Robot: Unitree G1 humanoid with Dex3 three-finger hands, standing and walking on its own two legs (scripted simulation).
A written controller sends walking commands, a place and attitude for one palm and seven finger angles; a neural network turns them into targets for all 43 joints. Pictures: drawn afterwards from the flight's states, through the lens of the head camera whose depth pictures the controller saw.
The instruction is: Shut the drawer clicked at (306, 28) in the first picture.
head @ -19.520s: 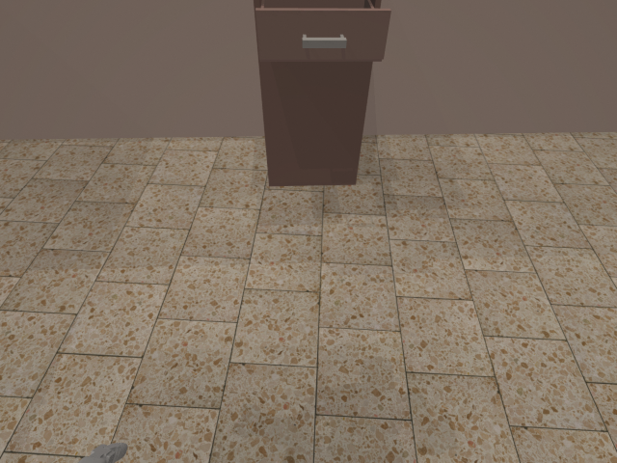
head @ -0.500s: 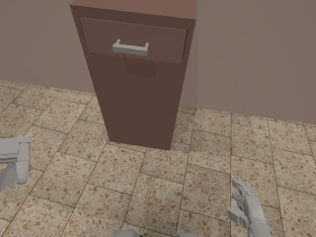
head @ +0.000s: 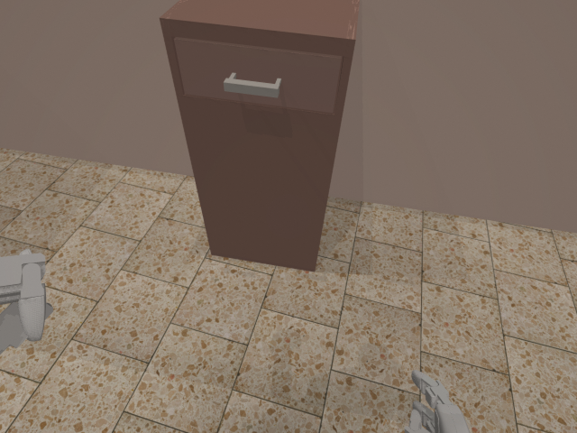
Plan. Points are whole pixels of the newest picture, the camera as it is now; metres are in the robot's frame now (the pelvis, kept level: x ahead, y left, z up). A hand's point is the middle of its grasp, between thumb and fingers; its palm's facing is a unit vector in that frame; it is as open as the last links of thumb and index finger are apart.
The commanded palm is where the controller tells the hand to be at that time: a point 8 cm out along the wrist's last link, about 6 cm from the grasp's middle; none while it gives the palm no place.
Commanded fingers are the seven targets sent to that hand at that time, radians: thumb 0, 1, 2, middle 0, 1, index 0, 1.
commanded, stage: stop stepping back and stand still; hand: left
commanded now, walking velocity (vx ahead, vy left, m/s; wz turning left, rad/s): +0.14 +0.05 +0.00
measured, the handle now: (253, 83) +0.84 +0.16 +0.06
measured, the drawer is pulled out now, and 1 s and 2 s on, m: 0.00 0.00 0.00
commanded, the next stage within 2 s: let the arm hang, fingers relaxed in 1.12 s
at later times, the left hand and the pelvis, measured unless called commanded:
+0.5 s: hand (0, 353) +0.14 +0.26 +0.18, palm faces +0.45 -0.81 -0.38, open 3.2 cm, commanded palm +0.08 +0.29 +0.19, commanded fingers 0.00 0.90 0.90 -1.40 -1.60 -1.40 -1.60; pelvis -0.04 +0.01 +0.01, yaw +2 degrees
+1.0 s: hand (32, 319) +0.17 +0.26 +0.17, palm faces +0.33 -0.82 -0.47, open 3.2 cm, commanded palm +0.11 +0.30 +0.19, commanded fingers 0.00 0.90 0.90 -1.40 -1.60 -1.40 -1.60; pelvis -0.01 +0.02 +0.02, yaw +0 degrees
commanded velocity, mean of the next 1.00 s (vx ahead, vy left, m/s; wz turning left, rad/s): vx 0.05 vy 0.00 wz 0.00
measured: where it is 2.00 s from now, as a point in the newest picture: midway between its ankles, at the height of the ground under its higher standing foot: outside the picture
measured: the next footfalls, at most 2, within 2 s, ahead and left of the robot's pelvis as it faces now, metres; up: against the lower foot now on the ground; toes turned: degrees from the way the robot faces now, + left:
none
